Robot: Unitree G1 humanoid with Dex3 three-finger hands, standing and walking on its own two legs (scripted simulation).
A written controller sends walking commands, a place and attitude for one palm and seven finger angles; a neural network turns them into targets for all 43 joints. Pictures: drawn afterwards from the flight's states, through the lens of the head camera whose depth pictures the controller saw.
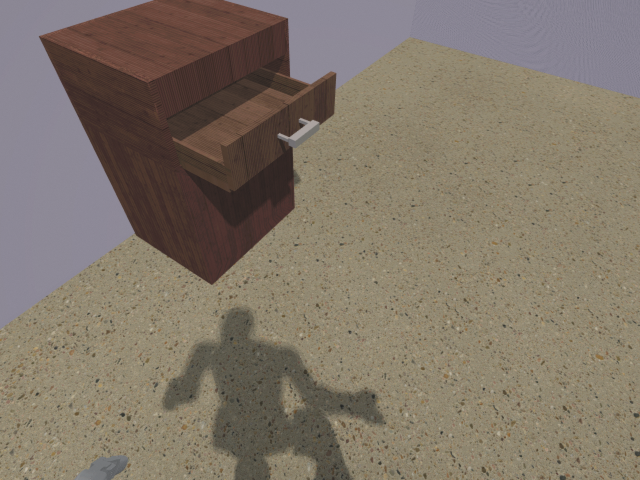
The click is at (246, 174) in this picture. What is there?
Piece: drawer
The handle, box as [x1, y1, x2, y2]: [277, 118, 319, 147]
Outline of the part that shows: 319,122 314,120 307,121 300,118 299,122 305,125 289,137 279,133 277,136 287,141 289,145 296,147 318,129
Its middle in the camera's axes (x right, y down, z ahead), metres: -0.07 -0.30 +1.09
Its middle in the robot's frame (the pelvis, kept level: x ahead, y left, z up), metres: +1.01 +0.12 -0.13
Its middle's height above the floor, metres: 0.63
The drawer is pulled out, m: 0.20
